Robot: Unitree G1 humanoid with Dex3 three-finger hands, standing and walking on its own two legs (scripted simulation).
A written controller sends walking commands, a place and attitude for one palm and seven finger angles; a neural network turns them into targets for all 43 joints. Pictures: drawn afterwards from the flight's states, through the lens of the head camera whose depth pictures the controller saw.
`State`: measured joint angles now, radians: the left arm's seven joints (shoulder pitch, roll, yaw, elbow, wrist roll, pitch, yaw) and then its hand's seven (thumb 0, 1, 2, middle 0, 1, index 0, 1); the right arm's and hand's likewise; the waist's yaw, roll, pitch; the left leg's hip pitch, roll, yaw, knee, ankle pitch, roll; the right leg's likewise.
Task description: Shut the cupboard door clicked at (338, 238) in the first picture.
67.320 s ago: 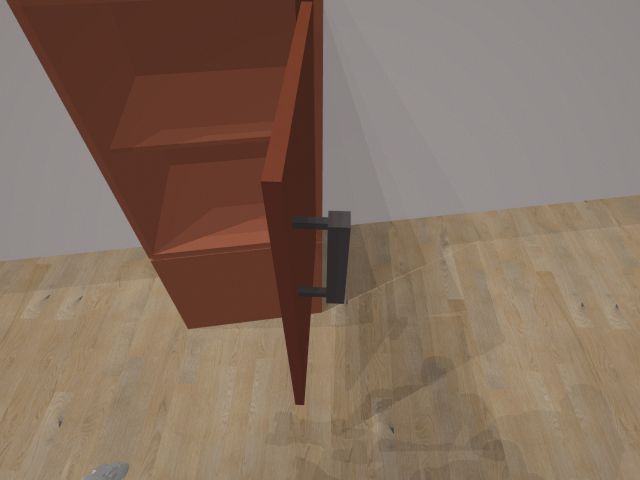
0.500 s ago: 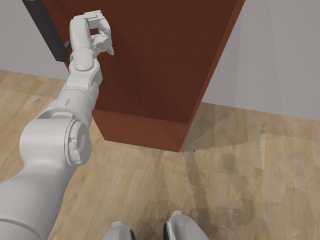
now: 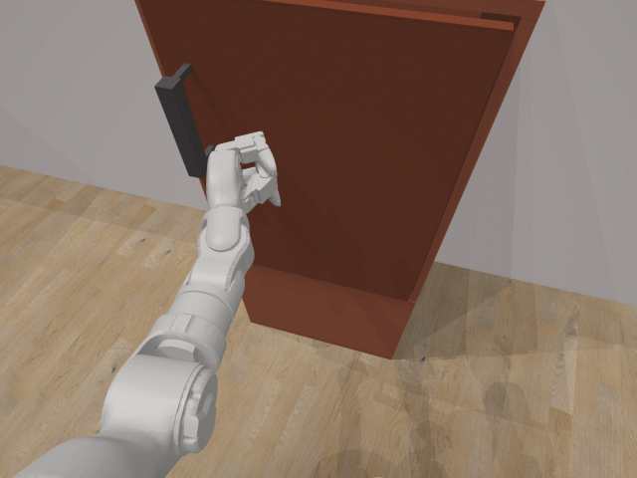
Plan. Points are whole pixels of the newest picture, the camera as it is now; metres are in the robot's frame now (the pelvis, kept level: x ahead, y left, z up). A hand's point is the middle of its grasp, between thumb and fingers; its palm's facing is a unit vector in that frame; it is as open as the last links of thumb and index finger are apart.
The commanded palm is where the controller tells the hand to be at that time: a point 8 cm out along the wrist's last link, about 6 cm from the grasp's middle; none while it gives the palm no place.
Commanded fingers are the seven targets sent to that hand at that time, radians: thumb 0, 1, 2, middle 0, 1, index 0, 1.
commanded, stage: draw the hand back to the body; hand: left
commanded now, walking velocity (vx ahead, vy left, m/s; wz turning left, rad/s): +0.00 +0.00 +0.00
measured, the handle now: (192, 123) +0.59 +0.17 +0.11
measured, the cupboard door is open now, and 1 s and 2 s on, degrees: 0 0 0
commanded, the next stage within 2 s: step back with the hand held close in 1.70 s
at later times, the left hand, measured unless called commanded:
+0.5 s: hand (205, 219) +0.38 +0.11 +0.14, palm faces +0.07 -1.00 -0.02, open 3.1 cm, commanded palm +0.34 +0.16 +0.15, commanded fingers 0.00 0.90 0.90 -1.30 -1.50 -1.30 -1.50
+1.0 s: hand (68, 326) +0.25 +0.20 +0.17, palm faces +0.25 -0.93 -0.28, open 3.8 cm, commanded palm +0.20 +0.25 +0.18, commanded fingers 0.00 0.90 0.90 -0.61 -0.75 -0.61 -0.75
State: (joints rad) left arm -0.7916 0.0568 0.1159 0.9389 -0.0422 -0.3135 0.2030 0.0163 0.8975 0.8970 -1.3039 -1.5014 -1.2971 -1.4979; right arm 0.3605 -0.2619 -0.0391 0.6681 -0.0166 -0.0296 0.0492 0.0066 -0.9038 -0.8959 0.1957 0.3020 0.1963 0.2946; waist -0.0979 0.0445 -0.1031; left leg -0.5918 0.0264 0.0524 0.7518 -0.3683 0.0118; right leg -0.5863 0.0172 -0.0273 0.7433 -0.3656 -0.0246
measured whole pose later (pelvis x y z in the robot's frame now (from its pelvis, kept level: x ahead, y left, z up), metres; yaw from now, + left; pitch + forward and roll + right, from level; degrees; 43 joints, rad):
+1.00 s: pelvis +0.00 +0.01 +0.03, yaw +2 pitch -4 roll +0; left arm 0.17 0.27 0.09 -0.17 -0.06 -0.01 0.06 0.02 0.89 0.90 -0.88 -1.04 -0.87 -1.03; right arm 0.16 -0.22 0.06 0.59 0.02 0.01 -0.06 0.01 -0.90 -0.90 0.20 0.30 0.20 0.30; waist 0.05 0.08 0.01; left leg -0.10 -0.01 0.03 0.39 -0.22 0.02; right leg -0.09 0.00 -0.05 0.39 -0.23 -0.01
